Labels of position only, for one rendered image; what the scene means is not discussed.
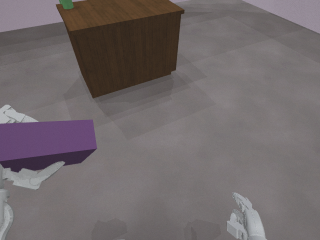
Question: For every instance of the table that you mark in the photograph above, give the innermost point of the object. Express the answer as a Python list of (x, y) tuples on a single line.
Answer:
[(122, 43)]

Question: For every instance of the sponge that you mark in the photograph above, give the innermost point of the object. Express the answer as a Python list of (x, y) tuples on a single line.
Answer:
[(37, 145)]

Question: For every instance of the robot right hand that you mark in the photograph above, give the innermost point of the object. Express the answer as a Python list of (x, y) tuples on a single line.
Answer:
[(242, 226)]

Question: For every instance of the robot left hand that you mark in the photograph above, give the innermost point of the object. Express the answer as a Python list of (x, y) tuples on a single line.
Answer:
[(25, 178)]

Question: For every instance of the robot left forearm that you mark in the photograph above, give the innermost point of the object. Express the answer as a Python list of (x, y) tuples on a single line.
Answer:
[(7, 214)]

